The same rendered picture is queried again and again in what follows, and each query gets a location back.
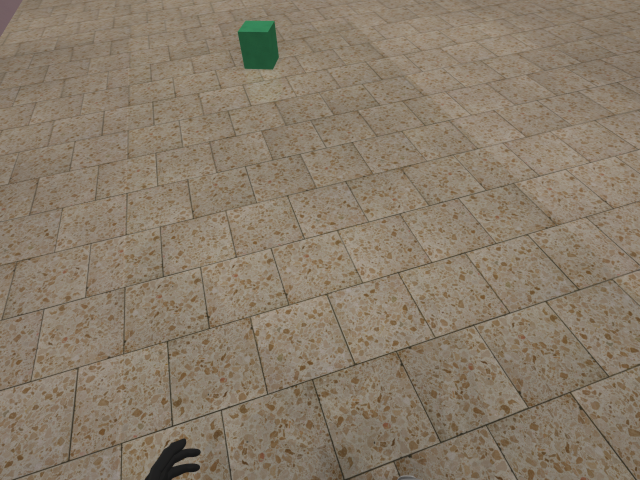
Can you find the carton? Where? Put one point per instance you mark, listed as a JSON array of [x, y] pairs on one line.
[[258, 44]]

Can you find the robot left hand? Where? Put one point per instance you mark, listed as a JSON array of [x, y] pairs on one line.
[[163, 470]]

